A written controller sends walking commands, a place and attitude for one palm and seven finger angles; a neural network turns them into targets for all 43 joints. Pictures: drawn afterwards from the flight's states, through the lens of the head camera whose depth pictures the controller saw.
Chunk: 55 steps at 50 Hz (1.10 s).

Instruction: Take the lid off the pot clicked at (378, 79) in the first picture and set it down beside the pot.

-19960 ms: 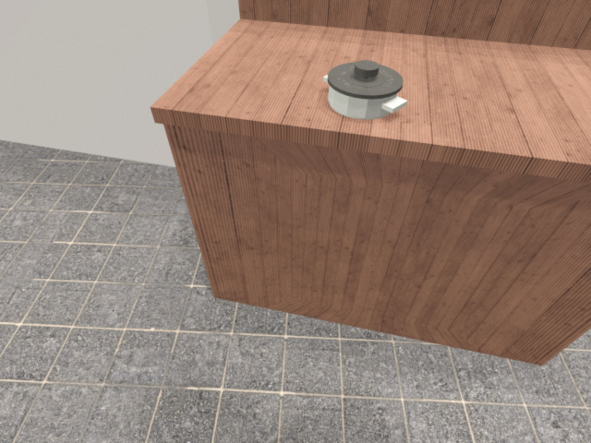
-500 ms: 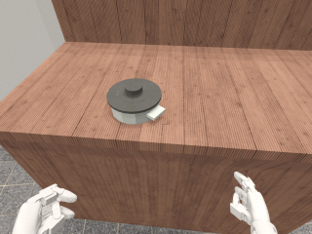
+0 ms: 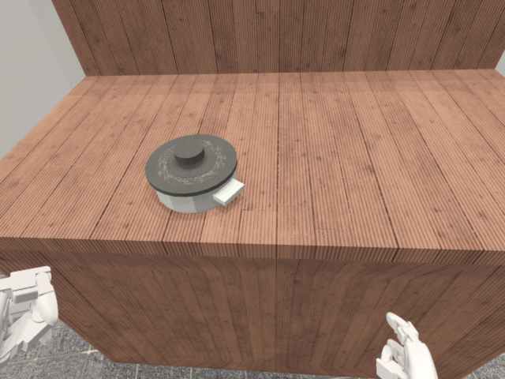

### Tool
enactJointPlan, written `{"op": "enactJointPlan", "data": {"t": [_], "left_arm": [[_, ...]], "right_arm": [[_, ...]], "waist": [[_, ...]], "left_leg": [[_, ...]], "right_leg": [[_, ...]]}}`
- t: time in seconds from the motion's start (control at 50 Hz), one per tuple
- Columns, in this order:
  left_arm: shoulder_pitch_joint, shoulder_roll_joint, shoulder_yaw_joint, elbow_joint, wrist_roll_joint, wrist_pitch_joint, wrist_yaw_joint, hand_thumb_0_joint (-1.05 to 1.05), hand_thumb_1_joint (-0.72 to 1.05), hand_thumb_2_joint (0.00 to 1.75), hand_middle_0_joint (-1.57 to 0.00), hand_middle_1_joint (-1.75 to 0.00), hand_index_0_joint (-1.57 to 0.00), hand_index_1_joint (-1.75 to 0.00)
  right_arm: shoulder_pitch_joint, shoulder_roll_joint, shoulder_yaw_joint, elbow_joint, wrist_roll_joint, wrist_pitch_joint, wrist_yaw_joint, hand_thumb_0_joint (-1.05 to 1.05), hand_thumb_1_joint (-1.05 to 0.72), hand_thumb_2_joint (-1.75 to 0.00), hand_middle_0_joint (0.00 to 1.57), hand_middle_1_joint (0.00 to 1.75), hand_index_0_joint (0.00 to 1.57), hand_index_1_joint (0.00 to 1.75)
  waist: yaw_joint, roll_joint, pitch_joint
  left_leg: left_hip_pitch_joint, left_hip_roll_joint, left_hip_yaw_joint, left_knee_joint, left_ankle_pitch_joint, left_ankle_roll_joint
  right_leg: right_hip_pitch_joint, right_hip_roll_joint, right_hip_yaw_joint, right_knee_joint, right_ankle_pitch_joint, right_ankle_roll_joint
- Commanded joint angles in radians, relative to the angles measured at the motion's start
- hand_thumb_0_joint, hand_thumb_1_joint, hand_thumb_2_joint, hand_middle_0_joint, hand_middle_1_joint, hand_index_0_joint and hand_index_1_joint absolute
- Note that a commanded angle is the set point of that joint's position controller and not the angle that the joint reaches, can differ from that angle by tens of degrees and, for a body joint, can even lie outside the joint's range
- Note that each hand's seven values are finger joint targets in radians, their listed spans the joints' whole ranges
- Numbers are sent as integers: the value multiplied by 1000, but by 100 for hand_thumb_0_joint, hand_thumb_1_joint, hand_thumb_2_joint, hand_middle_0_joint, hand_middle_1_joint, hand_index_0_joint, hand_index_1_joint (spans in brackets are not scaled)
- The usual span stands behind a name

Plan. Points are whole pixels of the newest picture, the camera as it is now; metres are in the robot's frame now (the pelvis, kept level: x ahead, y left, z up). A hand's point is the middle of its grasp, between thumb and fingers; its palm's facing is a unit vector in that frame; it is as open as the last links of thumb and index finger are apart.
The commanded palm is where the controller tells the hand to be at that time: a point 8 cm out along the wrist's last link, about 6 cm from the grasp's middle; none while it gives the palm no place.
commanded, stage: raise the hand higher, near the body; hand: left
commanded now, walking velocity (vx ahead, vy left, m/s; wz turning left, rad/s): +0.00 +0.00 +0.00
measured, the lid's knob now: (189, 152) +0.43 +0.17 +0.15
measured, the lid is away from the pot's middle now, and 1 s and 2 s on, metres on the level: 0.00 0.00 0.00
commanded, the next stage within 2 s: reach forward and open the fingers in 0.50 s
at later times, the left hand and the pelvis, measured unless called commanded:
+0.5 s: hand (21, 269) +0.16 +0.26 +0.21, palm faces +0.41 -0.80 -0.43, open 3.1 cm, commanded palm +0.11 +0.30 +0.23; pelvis -0.01 +0.03 +0.00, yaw +0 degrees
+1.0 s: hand (6, 256) +0.18 +0.31 +0.19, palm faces +0.15 -0.06 -0.99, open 3.1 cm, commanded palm +0.15 +0.30 +0.25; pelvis -0.05 +0.05 -0.01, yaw +1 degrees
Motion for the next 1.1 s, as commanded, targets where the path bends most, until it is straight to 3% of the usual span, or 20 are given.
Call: {"op": "enactJointPlan", "data": {"t": [0.0,0.04,0.12,0.16,0.22,0.24,0.38,0.52,0.58,0.6,0.62,0.64,0.68,0.72,0.76,0.8,0.82,0.9,1.04,1.08], "left_arm": [[-29,187,156,-230,-10,-74,28,0,90,90,-130,-150,-130,-150],[-26,149,123,-225,-13,-76,24,0,90,90,-130,-150,-130,-150],[-98,198,165,-293,-16,-85,30,0,90,90,-130,-150,-130,-150],[-110,177,139,-294,-16,-86,30,0,90,90,-130,-150,-130,-150],[-102,182,166,-262,-20,-82,29,0,90,90,-130,-150,-130,-150],[-107,150,133,-277,-19,-87,22,0,90,90,-130,-150,-130,-150],[-231,167,129,-365,-24,-99,23,0,90,90,-130,-150,-130,-150],[-299,175,156,-340,-33,-102,25,0,90,90,-130,-150,-130,-150],[-343,172,139,-386,-32,-118,28,0,90,90,-130,-150,-130,-150],[-367,404,87,-397,349,-8,50,0,87,92,-129,-146,-129,-146],[-385,330,96,-438,331,56,61,0,85,94,-129,-143,-129,-143],[-465,309,58,-465,333,73,57,0,82,96,-128,-139,-128,-139],[-372,374,87,-383,456,133,57,0,77,100,-127,-132,-127,-132],[-352,452,117,-376,519,190,35,0,72,105,-126,-125,-126,-125],[-447,476,85,-340,594,218,6,0,67,109,-125,-118,-125,-118],[-491,526,80,-295,652,241,-29,0,61,113,-124,-111,-124,-111],[-487,565,101,-279,658,256,-53,0,58,115,-123,-107,-123,-107],[-642,553,2,-145,699,266,-147,0,45,124,-120,-93,-120,-93],[-917,665,-18,-178,733,254,-276,0,19,138,-113,-68,-113,-68],[-932,677,-15,-59,747,262,-302,0,12,142,-111,-61,-111,-61]], "right_arm": [[-172,-77,-23,-194,5,-71,-8,0,-90,-90,20,30,20,30],[-176,-69,-19,-189,6,-72,-1,0,-90,-90,20,30,20,30],[-177,-85,-17,-196,6,-74,1,0,-90,-90,20,30,20,30],[-170,-80,-12,-200,4,-75,3,0,-90,-90,20,30,20,30],[-178,-82,-14,-196,5,-67,10,0,-90,-90,20,30,20,30],[-173,-75,-9,-203,3,-64,14,0,-90,-90,20,30,20,30],[-164,-83,10,-214,-4,-67,27,0,-90,-90,20,30,20,30],[-173,-91,14,-211,-2,-57,37,0,-90,-90,20,30,20,30],[-167,-89,21,-210,-6,-69,41,0,-90,-90,20,30,20,30],[-172,-147,36,-239,-42,0,54,0,-90,-90,20,30,20,30],[-217,-114,31,-294,-19,30,70,0,-90,-90,20,30,20,30],[-211,-114,35,-296,-23,44,74,0,-90,-90,20,30,20,30],[-193,-130,23,-312,-20,86,85,0,-90,-90,20,30,20,30],[-232,-138,27,-336,-2,132,92,0,-90,-90,20,30,20,30],[-234,-149,30,-343,-1,164,96,0,-90,-90,20,30,20,30],[-232,-164,26,-333,8,178,99,0,-90,-90,20,30,20,30],[-265,-162,29,-340,25,175,103,0,-90,-90,20,30,20,30],[-241,-172,31,-308,46,177,94,0,-90,-90,20,30,20,30],[-273,-158,46,-291,49,127,76,0,-90,-90,20,30,20,30],[-261,-163,46,-263,46,133,69,0,-90,-90,20,30,20,30]], "waist": [[11,-45,-75],[1,-42,-47],[9,-19,-65],[6,-13,-58],[11,-54,-36],[3,-34,-39],[1,23,-58],[0,-33,-22],[1,20,-56],[29,78,-65],[25,98,-37],[13,97,-55],[35,93,-74],[44,56,-119],[33,-5,-163],[31,-7,-203],[33,-13,-212],[12,-43,-173],[16,50,-252],[11,30,-183]], "left_leg": [[159,-15,32,3,276,61],[152,-16,29,5,274,61],[175,-13,22,3,285,56],[173,-9,16,-7,278,54],[163,-7,9,-11,276,54],[159,-8,11,-15,274,52],[165,0,-11,-26,266,40],[136,8,-28,-47,185,37],[147,13,-38,-59,166,31],[9,-3,-10,-44,219,29],[-20,-5,1,-44,221,22],[-31,-7,3,-44,222,23],[-27,3,-4,-37,185,22],[-27,-2,2,-13,187,24],[-33,-1,-1,6,187,29],[-17,1,-16,12,193,33],[-11,-2,-23,19,187,31],[-16,-9,-42,-14,110,38],[46,-37,-59,-30,162,51],[26,-37,-61,-50,134,47]], "right_leg": [[-115,-75,30,-85,428,65],[-125,-70,22,-89,418,62],[-126,-61,21,-89,396,55],[-127,-61,14,-87,363,51],[-132,-52,10,-84,358,47],[-124,-55,5,-80,356,46],[-119,-51,0,-67,293,35],[-142,-43,-1,-69,193,29],[-135,-47,-3,-62,157,25],[-161,-42,-17,7,168,34],[-152,-35,-34,14,162,22],[-162,-38,-44,31,147,19],[-177,-30,-41,42,105,16],[-157,-20,-25,46,122,15],[-182,-26,-25,55,103,23],[-197,-30,-16,51,108,30],[-184,-22,-8,50,124,28],[-236,-32,-13,10,55,47],[-161,-31,2,-9,109,39],[-182,-27,-4,-33,80,40]]}}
